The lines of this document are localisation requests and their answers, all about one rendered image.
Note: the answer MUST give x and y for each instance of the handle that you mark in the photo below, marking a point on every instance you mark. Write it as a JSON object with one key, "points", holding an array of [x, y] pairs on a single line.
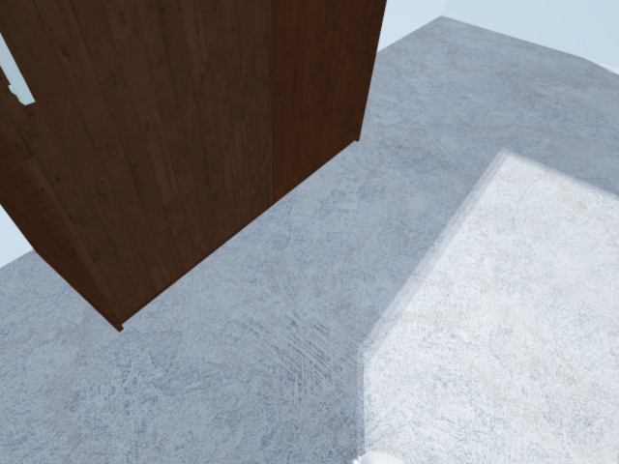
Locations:
{"points": [[18, 85]]}

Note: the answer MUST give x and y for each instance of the wardrobe door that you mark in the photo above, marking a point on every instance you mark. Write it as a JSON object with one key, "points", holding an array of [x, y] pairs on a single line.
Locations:
{"points": [[150, 138], [319, 50]]}

